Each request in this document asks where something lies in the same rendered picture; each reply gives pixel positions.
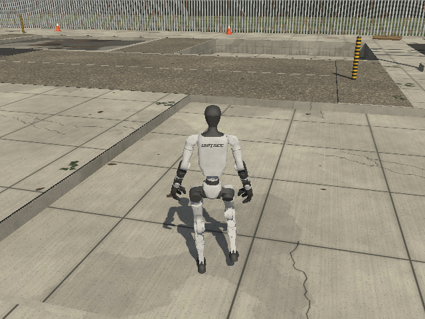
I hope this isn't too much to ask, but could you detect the right robot shin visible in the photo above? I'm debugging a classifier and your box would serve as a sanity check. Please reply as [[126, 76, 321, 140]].
[[226, 208, 236, 254]]

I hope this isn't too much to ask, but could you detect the robot right foot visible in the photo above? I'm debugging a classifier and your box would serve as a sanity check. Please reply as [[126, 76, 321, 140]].
[[229, 250, 239, 262]]

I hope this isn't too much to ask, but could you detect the robot right hand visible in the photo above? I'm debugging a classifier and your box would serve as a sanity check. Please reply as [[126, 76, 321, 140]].
[[238, 188, 253, 203]]

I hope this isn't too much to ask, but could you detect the robot left hand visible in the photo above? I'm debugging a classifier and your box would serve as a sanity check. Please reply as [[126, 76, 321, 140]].
[[171, 185, 186, 201]]

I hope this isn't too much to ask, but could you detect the robot right forearm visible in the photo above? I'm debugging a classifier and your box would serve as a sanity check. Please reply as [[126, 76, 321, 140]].
[[238, 161, 252, 190]]

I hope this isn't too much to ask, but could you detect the robot left upper arm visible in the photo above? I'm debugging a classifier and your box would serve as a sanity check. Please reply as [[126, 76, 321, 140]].
[[180, 134, 199, 171]]

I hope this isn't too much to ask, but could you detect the robot right upper arm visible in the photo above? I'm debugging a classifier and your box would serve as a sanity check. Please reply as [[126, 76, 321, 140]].
[[226, 134, 244, 171]]

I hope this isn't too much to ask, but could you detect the robot left forearm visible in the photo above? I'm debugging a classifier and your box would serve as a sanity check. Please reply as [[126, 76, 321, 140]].
[[173, 160, 187, 188]]

